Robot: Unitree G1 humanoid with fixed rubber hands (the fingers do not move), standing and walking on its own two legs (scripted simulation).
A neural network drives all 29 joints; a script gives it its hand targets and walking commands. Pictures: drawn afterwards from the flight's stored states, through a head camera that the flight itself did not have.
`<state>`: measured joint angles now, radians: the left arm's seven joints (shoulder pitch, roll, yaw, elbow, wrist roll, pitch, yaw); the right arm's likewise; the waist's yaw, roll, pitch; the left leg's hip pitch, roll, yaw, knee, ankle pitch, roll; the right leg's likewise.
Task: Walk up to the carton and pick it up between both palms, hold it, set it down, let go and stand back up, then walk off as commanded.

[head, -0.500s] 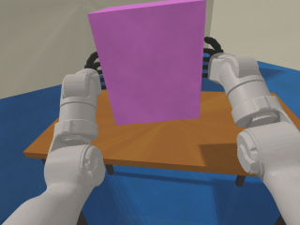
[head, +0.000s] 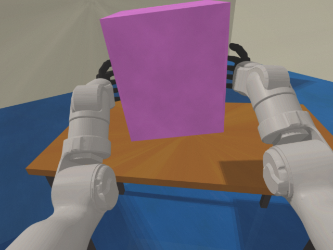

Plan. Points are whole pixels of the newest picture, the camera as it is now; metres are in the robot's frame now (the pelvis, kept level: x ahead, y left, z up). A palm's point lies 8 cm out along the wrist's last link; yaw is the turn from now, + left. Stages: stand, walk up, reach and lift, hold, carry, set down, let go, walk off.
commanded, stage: hold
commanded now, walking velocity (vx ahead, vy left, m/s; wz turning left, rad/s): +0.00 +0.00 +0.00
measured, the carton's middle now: (170, 68) +0.41 -0.01 +0.34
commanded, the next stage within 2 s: none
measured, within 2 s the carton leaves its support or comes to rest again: neither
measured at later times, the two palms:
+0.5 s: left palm (108, 86) +0.38 +0.13 +0.32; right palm (245, 71) +0.36 -0.17 +0.34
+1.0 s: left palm (106, 90) +0.38 +0.13 +0.30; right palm (240, 77) +0.37 -0.17 +0.32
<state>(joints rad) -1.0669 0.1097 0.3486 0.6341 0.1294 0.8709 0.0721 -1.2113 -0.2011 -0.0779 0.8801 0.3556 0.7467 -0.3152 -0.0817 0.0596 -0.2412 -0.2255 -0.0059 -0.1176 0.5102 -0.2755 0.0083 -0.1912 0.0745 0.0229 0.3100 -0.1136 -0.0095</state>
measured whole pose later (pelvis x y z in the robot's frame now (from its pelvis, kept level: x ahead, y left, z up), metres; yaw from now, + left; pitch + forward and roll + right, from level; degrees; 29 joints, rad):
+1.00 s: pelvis +0.00 -0.01 +0.00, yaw +0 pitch +1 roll -3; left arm -1.05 0.13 0.35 0.62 0.11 0.87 0.07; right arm -1.19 -0.19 -0.02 0.85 0.37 0.76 -0.33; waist -0.09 0.06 -0.25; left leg -0.24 0.00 -0.12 0.50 -0.27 0.00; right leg -0.21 0.08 0.02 0.32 -0.11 -0.02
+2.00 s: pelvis -0.01 -0.01 +0.00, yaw +0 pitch +2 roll -2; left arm -1.15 0.13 0.40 0.76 0.13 0.83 0.08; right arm -1.30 -0.21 -0.05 1.00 0.33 0.73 -0.30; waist -0.06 0.08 -0.27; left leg -0.27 0.00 -0.11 0.49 -0.25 -0.01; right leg -0.25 0.08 0.03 0.33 -0.11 -0.02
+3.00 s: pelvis +0.00 +0.00 +0.00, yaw -1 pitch +0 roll -2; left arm -1.12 0.10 0.40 0.70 0.15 0.87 0.08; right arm -1.29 -0.23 -0.04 0.99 0.36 0.74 -0.30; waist -0.06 0.08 -0.26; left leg -0.22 0.00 -0.10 0.50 -0.26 0.01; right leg -0.21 0.08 0.05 0.33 -0.11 -0.01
